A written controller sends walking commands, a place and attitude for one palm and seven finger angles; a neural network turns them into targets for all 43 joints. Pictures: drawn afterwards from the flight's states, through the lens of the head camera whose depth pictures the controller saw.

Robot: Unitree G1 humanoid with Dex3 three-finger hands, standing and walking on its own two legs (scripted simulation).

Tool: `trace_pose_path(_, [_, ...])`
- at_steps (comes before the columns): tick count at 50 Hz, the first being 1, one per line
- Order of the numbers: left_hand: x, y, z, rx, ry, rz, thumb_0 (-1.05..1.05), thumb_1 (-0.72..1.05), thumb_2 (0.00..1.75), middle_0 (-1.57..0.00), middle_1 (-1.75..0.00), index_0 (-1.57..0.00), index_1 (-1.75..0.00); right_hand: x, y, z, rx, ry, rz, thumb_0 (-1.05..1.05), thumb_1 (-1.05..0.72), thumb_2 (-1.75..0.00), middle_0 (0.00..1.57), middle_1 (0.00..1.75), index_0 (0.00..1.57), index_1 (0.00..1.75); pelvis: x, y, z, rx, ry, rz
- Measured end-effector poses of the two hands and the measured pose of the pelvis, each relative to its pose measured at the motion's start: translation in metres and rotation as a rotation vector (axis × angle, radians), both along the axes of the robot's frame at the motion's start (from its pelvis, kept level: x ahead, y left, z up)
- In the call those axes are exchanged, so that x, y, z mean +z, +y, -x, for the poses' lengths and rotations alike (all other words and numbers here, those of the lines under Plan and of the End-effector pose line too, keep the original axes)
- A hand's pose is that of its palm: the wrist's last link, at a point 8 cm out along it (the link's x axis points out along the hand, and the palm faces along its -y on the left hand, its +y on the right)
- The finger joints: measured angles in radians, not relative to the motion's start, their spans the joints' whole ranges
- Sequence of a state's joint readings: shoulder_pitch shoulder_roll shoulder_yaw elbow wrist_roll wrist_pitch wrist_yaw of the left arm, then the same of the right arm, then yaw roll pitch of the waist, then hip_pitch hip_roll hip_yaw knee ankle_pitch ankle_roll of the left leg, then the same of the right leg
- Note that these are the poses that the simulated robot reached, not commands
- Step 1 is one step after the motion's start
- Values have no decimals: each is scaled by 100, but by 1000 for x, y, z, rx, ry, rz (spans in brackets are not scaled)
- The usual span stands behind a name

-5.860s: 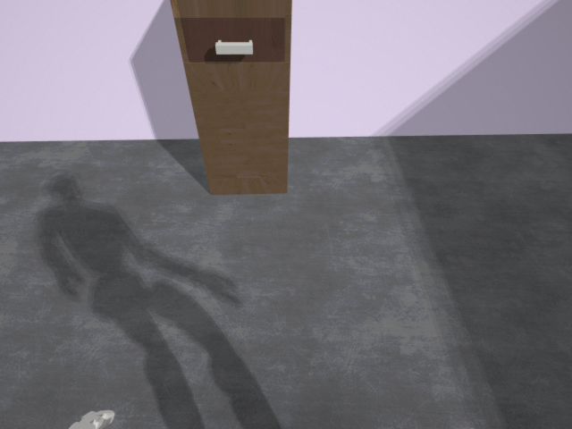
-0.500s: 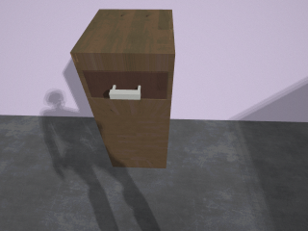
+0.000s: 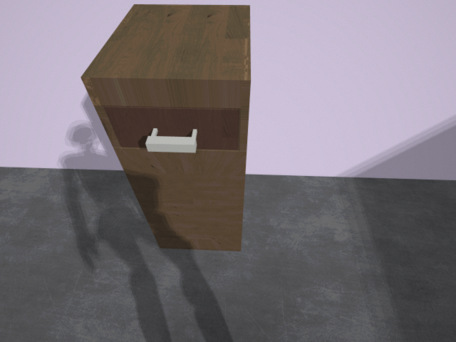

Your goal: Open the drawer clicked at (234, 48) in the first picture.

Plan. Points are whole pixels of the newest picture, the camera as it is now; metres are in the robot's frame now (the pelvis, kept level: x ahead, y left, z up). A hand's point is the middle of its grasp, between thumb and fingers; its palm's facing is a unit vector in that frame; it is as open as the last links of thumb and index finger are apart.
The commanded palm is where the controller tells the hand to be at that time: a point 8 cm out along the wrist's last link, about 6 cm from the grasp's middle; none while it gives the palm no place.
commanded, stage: shuffle to correct the standing spot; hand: left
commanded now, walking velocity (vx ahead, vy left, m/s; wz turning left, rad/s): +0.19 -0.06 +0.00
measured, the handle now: (173, 138) +0.58 +0.18 -0.01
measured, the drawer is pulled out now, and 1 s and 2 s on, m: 0.00 0.00 0.00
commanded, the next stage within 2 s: come to a stop and stand still in 0.08 s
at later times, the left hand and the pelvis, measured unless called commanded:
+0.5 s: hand (158, 339) +0.16 +0.16 -0.16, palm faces +0.01 -0.96 -0.29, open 7.3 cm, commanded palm none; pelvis +0.09 -0.04 +0.00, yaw +0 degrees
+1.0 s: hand out of the picture +0.07 +0.17 -0.16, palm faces +0.06 -0.98 -0.21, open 7.4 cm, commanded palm none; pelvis +0.04 -0.01 +0.01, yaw +0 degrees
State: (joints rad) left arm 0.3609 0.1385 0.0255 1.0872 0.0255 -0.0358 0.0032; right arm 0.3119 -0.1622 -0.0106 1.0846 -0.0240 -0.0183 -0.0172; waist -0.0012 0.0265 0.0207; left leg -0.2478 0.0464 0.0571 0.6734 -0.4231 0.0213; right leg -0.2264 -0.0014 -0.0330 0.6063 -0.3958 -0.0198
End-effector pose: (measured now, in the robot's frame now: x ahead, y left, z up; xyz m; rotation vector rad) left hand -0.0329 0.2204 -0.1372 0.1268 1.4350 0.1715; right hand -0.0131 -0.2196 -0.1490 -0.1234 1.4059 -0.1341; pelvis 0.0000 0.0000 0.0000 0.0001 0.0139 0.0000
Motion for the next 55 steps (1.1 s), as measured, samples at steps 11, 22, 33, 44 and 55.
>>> trace_pose_path(11, [-10,-7,-21,6,130,54,0,91,90,-20,-30,-20,-30,13,-5,-80,-2,-126,61,1,-92,-90,20,30,20,30,-1,3,-51,-28,-2,-7])
trace_pose_path(22, [7,-14,-166,-71,-134,-79,2,95,90,-20,-30,-20,-30,-4,-21,-83,-41,35,-34,1,-91,-90,20,30,20,30,-1,-37,-92,-20,-2,-23])
trace_pose_path(33, [17,-27,-184,-65,-225,-76,0,92,90,-20,-30,-20,-30,8,-58,-146,0,-104,27,1,-91,-90,19,30,20,30,7,-39,-76,0,-7,-42])
trace_pose_path(44, [-2,2,-137,-10,-192,-17,0,91,90,-20,-30,-20,-30,29,-24,-134,54,-220,71,0,-91,-90,19,30,20,30,4,-15,-51,4,-26,-8])
trace_pose_path(55, [9,-18,-61,-20,-39,-26,0,91,90,-20,-30,-20,-30,11,-25,-78,-10,-122,17,0,-94,-90,20,30,20,30,9,-20,-33,-21,-17,-24])
